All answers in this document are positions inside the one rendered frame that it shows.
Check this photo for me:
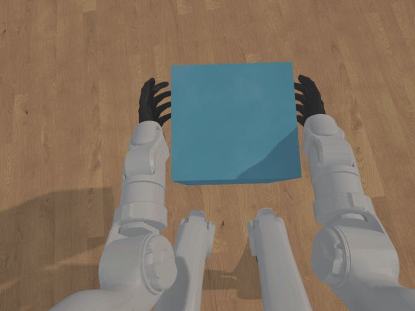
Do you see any carton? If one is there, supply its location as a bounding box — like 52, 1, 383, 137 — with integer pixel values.
171, 62, 302, 185

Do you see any right robot upper arm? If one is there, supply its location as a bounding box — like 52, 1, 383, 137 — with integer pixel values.
311, 225, 415, 311

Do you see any robot left thigh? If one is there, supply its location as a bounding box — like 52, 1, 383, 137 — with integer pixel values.
153, 215, 215, 311

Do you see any right robot shin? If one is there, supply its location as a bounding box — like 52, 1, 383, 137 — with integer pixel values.
255, 208, 287, 233

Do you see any left robot forearm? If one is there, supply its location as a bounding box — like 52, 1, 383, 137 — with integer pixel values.
99, 121, 170, 282

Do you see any left robot hand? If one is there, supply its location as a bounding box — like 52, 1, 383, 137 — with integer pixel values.
138, 78, 171, 127

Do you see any left robot upper arm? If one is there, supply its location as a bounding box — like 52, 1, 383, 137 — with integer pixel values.
48, 233, 178, 311

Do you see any right robot hand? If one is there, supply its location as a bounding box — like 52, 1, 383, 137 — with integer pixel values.
294, 75, 326, 126

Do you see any right robot forearm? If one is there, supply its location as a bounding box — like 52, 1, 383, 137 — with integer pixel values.
302, 114, 399, 277

